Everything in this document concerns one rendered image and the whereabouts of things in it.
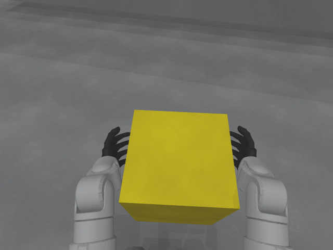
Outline left robot forearm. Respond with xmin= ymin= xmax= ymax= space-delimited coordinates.
xmin=69 ymin=156 xmax=122 ymax=250

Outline left robot hand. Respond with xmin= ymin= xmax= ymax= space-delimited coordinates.
xmin=102 ymin=127 xmax=130 ymax=167

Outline right robot forearm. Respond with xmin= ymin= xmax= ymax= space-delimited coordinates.
xmin=237 ymin=156 xmax=293 ymax=250

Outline right robot hand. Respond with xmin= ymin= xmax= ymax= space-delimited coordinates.
xmin=230 ymin=126 xmax=257 ymax=170

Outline carton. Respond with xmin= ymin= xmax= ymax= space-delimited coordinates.
xmin=119 ymin=110 xmax=240 ymax=225

